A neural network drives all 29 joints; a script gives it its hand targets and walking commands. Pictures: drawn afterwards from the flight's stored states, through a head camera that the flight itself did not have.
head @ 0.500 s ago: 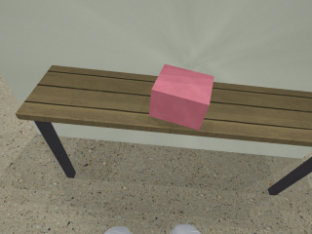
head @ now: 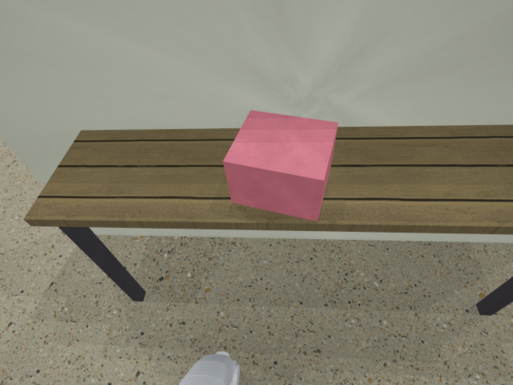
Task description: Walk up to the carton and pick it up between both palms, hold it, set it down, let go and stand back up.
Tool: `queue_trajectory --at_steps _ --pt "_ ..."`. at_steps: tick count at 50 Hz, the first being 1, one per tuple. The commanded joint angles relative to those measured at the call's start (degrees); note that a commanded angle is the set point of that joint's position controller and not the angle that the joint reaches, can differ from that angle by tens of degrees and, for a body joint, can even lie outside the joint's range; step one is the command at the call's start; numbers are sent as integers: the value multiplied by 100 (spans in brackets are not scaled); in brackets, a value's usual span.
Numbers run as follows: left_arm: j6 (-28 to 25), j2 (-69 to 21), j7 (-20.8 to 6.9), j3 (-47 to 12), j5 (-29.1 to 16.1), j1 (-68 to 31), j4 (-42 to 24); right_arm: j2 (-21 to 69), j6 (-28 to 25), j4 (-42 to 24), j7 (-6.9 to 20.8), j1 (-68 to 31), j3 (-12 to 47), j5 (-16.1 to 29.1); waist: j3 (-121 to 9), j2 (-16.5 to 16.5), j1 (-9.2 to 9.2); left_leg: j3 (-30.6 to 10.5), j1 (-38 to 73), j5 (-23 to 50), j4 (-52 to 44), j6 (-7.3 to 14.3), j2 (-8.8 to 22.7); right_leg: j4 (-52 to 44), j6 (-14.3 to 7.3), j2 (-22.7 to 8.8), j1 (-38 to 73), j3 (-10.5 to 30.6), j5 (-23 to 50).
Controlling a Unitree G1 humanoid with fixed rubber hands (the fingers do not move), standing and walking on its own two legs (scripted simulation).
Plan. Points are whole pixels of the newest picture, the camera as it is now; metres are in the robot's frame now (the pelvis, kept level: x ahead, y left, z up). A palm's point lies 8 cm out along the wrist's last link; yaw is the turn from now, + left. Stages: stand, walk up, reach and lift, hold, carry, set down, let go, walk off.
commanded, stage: walk up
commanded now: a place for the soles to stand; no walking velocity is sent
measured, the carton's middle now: (283, 163) +0.58 -0.03 -0.06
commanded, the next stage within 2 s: none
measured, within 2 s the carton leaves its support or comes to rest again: neither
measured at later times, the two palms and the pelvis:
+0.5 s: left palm out of the picture +0.06 +0.38 -0.14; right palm (407, 379) +0.15 -0.21 -0.08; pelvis +0.06 +0.09 -0.01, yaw +1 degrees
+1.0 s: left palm (91, 340) +0.20 +0.32 -0.12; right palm out of the picture +0.07 -0.26 -0.13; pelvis +0.11 +0.04 -0.01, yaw -7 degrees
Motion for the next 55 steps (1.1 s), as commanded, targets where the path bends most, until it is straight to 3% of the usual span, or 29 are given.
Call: queue_trajectory --at_steps 1,7,8,9,10,11,12,13,14,15,16,18,20,23,27,34,38,41,43,44,45,46,47,48,49,50,51,53,55 --pt "-133 1507 188 718 68 802 -251 -981 -210 -467 -7 -471 -461 -23 -217 -1211 240 -220 -1347 -103 -382 -89 340 -1670 -73 -1346 1975 1828 1625" --pt "-52 1745 92 726 132 566 -343 -899 -458 -637 8 -832 -439 -74 -318 -1265 233 104 -444 -1095 -1841 33 416 -1272 -927 -1698 1515 1700 1495" --pt "-36 1766 68 703 131 355 -393 -890 -511 -615 0 -744 -461 -65 -388 -1282 116 182 24 -1127 -2106 74 388 -1116 -1057 -1745 1172 1589 1628" --pt "-17 1743 49 661 109 41 -462 -854 -562 -485 -11 -367 -484 -50 -521 -1177 -162 257 829 -642 -2709 123 385 -828 -995 -1681 695 1345 1619" --pt "-4 1579 32 583 64 -156 -525 -885 -611 -273 -43 183 -548 -64 -789 -891 -442 301 1987 81 -3242 154 267 -199 -780 -1440 134 1011 1501" --pt "-20 1188 11 441 37 6 -514 -1163 -646 -21 -108 757 -684 -114 -1343 -114 -628 -123 3279 299 -3433 222 362 1102 -481 -940 -463 603 1052" --pt "-10 720 -13 265 38 377 -489 -1511 -639 -12 -175 885 -782 -157 -1661 820 -566 -1594 4029 -683 -3667 333 1442 2187 -118 -275 -1386 82 -734" --pt "75 864 -22 292 81 434 -414 -1754 -580 -131 -203 887 -806 -162 -1377 533 -556 -3299 4070 -2380 -3972 535 2132 2846 133 234 -2389 198 -1577" --pt "168 1489 -16 496 135 236 -321 -1858 -540 -200 -201 779 -819 -93 -902 139 -646 -3962 3226 -4019 -4644 654 2289 3214 80 163 -2688 549 -1382" --pt "202 1796 -34 615 134 40 -352 -1980 -492 -215 -200 485 -826 -60 -267 243 -564 -3954 2262 -4640 -4963 686 2359 3362 -8 -40 -2656 726 -1293" --pt "229 1875 -69 663 117 44 -265 -1901 -467 -254 -196 73 -836 -77 278 192 -408 -3571 1622 -4588 -5128 499 2227 3385 18 -69 -2543 806 -995" --pt "267 1714 -103 653 77 521 69 -1512 -501 -320 -176 -410 -765 -64 611 235 -147 -2352 1449 -3319 -5064 78 1749 3147 98 -121 -2201 970 -194" --pt "262 1519 -127 606 32 604 58 -1362 -578 -248 -151 -187 -743 -26 680 243 -148 -1856 1582 -2315 -5009 -194 1516 2876 156 -203 -1911 1047 180" --pt "313 1531 -112 601 -3 395 -9 -1407 -619 -209 -129 66 -778 -1 677 188 -211 -1754 1766 -2198 -5165 -480 1445 2686 172 -129 -1755 1111 475" --pt "314 1634 -52 641 -24 275 0 -1412 -577 -265 -123 64 -808 -15 775 284 -222 -1567 1880 -2176 -5235 -507 1483 2501 201 -144 -1746 1168 616" --pt "273 1624 0 646 -3 31 -106 -1362 -553 -348 -119 411 -817 -16 654 91 -390 -1456 2531 -1686 -4912 -85 1712 2231 200 -279 -1894 1108 349" --pt "189 1592 32 629 30 -314 -296 -1420 -500 -328 -113 704 -835 -57 633 75 -577 -1465 2919 -1144 -4618 494 1963 1728 215 -371 -2092 894 -288" --pt "110 1517 26 621 97 -576 -463 -1504 -478 -285 -101 878 -836 -92 577 14 -669 -1517 3123 -497 -4294 1094 2301 1162 195 -506 -2133 704 -1071" --pt "35 1484 12 632 121 -547 -501 -1546 -455 -322 -81 790 -825 -107 435 55 -600 -1364 3032 -136 -3992 1402 2404 718 139 -613 -1824 451 -1368" --pt "-3 1460 6 646 114 -450 -489 -1541 -444 -366 -68 660 -810 -122 358 102 -529 -1237 2857 78 -3807 1450 2408 439 112 -606 -1513 393 -1348" --pt "-39 1400 12 656 101 -222 -415 -1517 -429 -418 -66 432 -785 -115 261 64 -337 -945 2535 369 -3473 1379 2306 -89 68 -574 -952 343 -971" --pt "-88 1316 31 678 107 225 -240 -1392 -407 -497 -66 95 -723 -90 52 -27 -17 -465 1954 697 -2852 1155 2021 -846 -20 -489 15 345 -391" --pt "-131 1347 73 742 132 791 -5 -997 -383 -546 -81 -46 -568 -51 -287 -489 290 131 1186 822 -1659 771 1437 -1405 -88 -379 1222 786 -9" --pt "-136 1842 129 869 177 758 -24 -416 -386 -581 -94 358 -374 35 -351 -2282 156 815 -110 -603 -168 219 472 -1849 -224 -1366 1938 2742 587" --pt "-114 1956 159 861 111 290 -256 -565 -276 -477 -136 567 -350 47 -40 -1610 -19 546 -874 -1637 186 -85 -121 -1952 -573 -1907 1804 3810 822" --pt "-73 2014 177 866 38 366 -257 -1035 -229 -415 -169 280 -454 32 -98 -968 111 137 -766 -1736 249 -5 6 -1882 -890 -1977 1697 3793 793" --pt "-58 1973 205 823 51 443 -204 -1072 -241 -390 -161 137 -451 63 -67 -1045 118 89 -796 -1752 389 28 78 -1673 -967 -1963 1679 3621 1692" --pt "-46 1589 254 718 -8 364 -204 -899 -243 -303 -159 267 -442 89 -311 -994 -8 -62 -714 -1382 444 106 196 -1233 -412 -1591 1985 2484 3596" --pt "-18 1465 273 674 -36 262 -220 -847 -177 -180 -174 538 -466 69 -557 -1218 -84 -16 -584 -1048 347 70 289 -1066 -17 -1327 2068 1824 4296"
